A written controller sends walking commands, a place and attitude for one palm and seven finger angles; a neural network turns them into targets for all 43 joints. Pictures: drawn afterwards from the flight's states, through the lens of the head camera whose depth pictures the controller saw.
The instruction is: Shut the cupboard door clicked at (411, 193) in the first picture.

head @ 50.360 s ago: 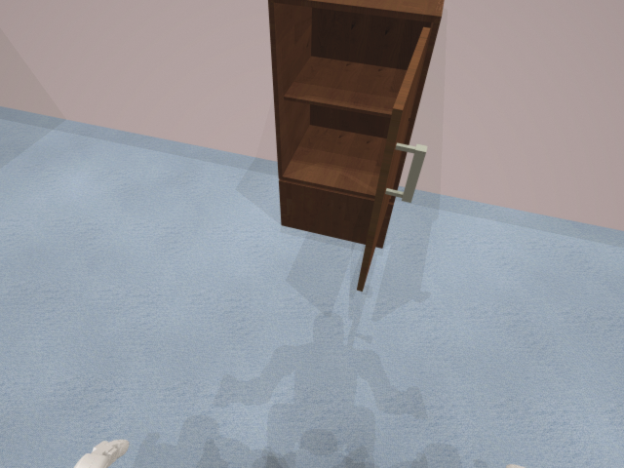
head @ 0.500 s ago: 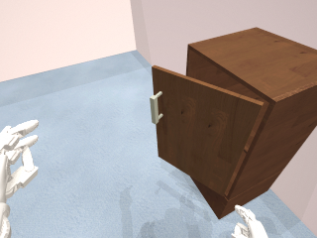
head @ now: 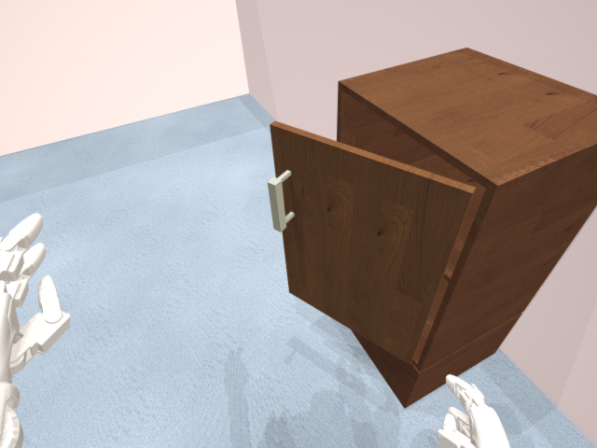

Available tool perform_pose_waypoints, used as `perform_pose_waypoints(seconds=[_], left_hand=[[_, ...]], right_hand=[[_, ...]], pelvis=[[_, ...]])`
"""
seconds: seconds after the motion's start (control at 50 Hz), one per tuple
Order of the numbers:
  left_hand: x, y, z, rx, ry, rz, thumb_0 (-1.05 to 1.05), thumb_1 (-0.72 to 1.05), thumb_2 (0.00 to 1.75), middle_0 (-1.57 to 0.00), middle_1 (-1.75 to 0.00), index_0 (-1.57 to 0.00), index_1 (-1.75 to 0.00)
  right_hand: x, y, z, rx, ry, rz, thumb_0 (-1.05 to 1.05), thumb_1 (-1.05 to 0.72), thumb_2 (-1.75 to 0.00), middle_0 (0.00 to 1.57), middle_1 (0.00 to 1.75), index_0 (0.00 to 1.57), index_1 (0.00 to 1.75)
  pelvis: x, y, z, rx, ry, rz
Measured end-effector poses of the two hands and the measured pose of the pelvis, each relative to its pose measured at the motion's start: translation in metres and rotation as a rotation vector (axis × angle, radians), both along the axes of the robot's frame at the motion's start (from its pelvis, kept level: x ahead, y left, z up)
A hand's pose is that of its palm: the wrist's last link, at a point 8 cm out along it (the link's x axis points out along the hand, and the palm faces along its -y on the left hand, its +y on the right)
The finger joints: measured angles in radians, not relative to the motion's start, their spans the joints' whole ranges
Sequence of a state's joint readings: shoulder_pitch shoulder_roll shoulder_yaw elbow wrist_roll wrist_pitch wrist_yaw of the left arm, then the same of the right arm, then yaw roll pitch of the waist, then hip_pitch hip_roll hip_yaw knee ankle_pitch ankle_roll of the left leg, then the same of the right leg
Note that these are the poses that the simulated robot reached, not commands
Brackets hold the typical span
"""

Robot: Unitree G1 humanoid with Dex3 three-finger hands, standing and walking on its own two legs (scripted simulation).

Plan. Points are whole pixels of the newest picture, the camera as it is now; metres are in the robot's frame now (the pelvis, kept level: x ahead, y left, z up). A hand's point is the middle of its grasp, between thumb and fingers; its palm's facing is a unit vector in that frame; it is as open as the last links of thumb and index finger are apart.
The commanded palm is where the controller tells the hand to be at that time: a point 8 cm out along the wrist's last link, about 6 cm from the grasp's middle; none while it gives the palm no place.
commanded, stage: step back with the hand held close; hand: left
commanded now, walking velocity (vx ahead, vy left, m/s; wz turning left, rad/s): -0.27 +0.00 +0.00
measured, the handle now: (283, 201) +0.65 +0.12 -0.06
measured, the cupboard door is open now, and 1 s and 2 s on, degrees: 27 27 27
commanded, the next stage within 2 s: stop stepping back and stand still in 1.26 s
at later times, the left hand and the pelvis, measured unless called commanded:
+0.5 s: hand (44, 336) +0.18 +0.28 +0.16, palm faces +0.36 -0.78 -0.51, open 7.4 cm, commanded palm +0.12 +0.32 +0.17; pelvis -0.03 +0.02 -0.01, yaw -1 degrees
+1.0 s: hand out of the picture +0.05 +0.30 +0.17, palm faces +0.51 -0.73 -0.44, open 7.5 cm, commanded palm -0.01 +0.33 +0.17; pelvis -0.13 +0.02 -0.02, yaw +5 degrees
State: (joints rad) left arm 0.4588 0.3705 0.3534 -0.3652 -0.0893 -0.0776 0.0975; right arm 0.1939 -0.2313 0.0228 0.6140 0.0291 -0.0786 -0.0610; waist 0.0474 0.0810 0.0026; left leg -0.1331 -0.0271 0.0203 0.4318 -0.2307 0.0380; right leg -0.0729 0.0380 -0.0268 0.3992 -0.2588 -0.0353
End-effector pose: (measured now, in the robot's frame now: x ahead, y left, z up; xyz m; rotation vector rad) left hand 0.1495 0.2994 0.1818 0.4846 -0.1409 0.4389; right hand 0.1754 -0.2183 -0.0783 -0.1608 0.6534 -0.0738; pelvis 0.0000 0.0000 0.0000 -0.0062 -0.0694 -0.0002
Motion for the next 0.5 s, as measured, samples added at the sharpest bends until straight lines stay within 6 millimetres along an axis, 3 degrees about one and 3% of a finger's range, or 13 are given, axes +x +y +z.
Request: perform_pose_waypoints(seconds=[0.18, 0.32, 0.4, 0.5], left_hand=[[0.008, -0.001, -0.013, 0.033, 0.057, -0.025, 0.01, 0.89, 0.90, -0.21, -0.30, -0.21, -0.30], [0.012, 0.003, 0.003, 0.111, 0.041, -0.081, 0.01, 0.88, 0.90, -0.22, -0.30, -0.21, -0.30], [0.006, 0.011, 0.007, 0.133, 0.027, -0.087, 0.01, 0.88, 0.90, -0.22, -0.30, -0.21, -0.30], [-0.013, 0.017, -0.003, 0.105, 0.028, -0.088, 0.01, 0.88, 0.90, -0.22, -0.30, -0.21, -0.30]], right_hand=[[-0.008, -0.014, -0.014, -0.036, 0.107, -0.047, 0.01, -0.91, -0.90, 0.20, 0.30, 0.20, 0.30], [-0.017, -0.018, -0.013, -0.057, 0.136, -0.107, 0.01, -0.91, -0.90, 0.20, 0.30, 0.20, 0.30], [-0.024, -0.016, -0.007, -0.054, 0.119, -0.129, 0.01, -0.91, -0.90, 0.20, 0.30, 0.20, 0.30], [-0.039, -0.011, 0.001, -0.066, 0.093, -0.134, 0.01, -0.91, -0.90, 0.20, 0.30, 0.20, 0.30]], pelvis=[[0.003, 0.004, -0.003, -0.010, 0.076, 0.007], [-0.003, 0.011, -0.005, 0.000, 0.091, -0.006], [-0.013, 0.015, -0.006, -0.001, 0.092, -0.014], [-0.030, 0.019, -0.007, -0.008, 0.089, -0.018]])
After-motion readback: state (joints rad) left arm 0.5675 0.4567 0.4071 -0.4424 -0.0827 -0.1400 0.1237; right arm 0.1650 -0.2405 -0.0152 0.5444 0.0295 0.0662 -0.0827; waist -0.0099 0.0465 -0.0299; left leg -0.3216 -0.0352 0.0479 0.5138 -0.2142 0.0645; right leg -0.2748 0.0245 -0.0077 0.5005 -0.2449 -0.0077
